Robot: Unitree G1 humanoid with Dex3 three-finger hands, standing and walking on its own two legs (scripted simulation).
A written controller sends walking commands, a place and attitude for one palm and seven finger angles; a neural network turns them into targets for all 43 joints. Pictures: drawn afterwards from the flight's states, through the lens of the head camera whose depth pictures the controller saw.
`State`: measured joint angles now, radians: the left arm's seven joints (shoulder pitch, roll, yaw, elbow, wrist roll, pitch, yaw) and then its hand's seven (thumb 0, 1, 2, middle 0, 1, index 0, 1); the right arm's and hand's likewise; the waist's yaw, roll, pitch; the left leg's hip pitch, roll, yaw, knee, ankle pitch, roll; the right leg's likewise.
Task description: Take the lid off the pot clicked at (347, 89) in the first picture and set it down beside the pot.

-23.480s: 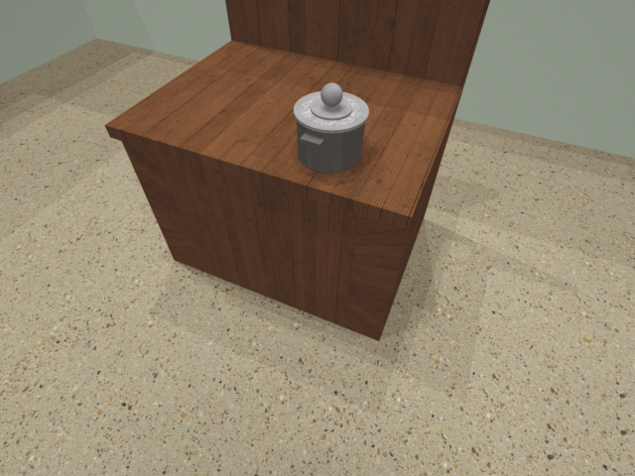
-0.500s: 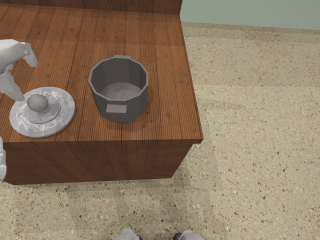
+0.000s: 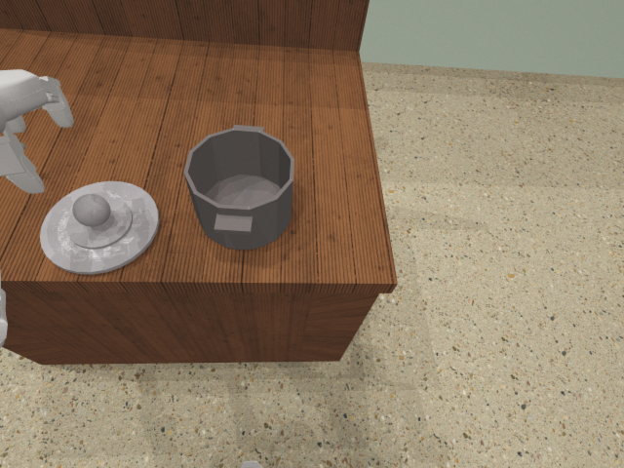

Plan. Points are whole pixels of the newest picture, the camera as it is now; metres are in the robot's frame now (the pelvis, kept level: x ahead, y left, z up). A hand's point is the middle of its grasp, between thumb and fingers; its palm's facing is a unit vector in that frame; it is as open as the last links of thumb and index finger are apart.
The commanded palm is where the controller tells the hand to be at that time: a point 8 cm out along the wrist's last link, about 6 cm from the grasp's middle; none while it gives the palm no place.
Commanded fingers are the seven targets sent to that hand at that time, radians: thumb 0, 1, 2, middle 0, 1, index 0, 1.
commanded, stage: raise the empty hand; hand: left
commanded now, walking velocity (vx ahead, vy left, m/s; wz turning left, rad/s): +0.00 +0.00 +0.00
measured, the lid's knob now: (91, 210) +0.50 +0.32 -0.05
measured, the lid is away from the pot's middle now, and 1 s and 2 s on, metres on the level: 0.24 0.24 0.24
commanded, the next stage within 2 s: draw the hand back to the body in 0.02 s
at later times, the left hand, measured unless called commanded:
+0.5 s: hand (20, 162) +0.45 +0.32 +0.12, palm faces -0.41 -0.09 -0.91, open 10.9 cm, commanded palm +0.44 +0.31 +0.18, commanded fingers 0.00 0.10 0.41 -0.28 -0.99 -0.28 -0.99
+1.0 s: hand (63, 148) +0.42 +0.25 +0.16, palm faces +0.39 -0.87 -0.30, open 10.4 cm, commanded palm +0.36 +0.28 +0.18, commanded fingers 0.00 0.40 0.59 -0.25 -0.73 -0.25 -0.73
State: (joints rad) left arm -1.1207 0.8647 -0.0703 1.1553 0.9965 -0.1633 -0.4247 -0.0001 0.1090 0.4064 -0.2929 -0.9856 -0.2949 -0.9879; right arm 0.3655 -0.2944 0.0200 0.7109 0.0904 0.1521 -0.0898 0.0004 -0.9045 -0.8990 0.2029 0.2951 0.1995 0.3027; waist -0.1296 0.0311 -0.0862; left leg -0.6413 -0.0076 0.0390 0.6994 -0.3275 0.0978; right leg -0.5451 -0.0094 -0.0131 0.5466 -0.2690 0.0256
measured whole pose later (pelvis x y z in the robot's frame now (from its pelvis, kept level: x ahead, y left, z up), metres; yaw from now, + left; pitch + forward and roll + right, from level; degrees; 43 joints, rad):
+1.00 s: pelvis +0.03 -0.04 +0.02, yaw +1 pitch +3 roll -1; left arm -0.47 0.49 0.32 0.58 0.00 -0.09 0.07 0.00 0.22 0.48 -0.28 -0.88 -0.28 -0.88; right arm 0.28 -0.26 0.03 0.64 0.05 0.00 -0.05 0.00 -0.90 -0.90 0.20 0.30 0.20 0.30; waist -0.04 0.03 -0.01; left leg -0.24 0.00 0.04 0.47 -0.28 0.04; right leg -0.18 0.00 -0.01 0.38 -0.25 0.01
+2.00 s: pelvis +0.01 -0.07 +0.03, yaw +2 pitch -5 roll -1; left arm 0.29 0.32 0.29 -0.21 -0.10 -0.10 0.09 0.01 0.89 0.90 -0.21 -0.30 -0.21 -0.30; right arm 0.17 -0.24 0.02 0.67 0.02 -0.11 -0.06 0.01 -0.91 -0.90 0.20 0.29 0.20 0.30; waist 0.04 0.08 0.02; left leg -0.09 0.03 0.01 0.40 -0.23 -0.01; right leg -0.04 0.03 -0.03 0.35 -0.23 -0.03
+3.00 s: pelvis -0.04 -0.02 +0.01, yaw +1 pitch +0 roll -1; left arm 0.66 0.44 0.41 -0.65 -0.06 -0.20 0.09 0.02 0.89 0.89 -0.21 -0.30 -0.21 -0.30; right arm 0.21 -0.20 -0.01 0.55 0.01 -0.09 -0.04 0.01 -0.91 -0.90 0.20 0.29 0.20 0.30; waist 0.01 -0.02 0.06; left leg -0.32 -0.03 0.05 0.56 -0.23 0.07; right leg -0.29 -0.04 -0.02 0.54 -0.28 0.03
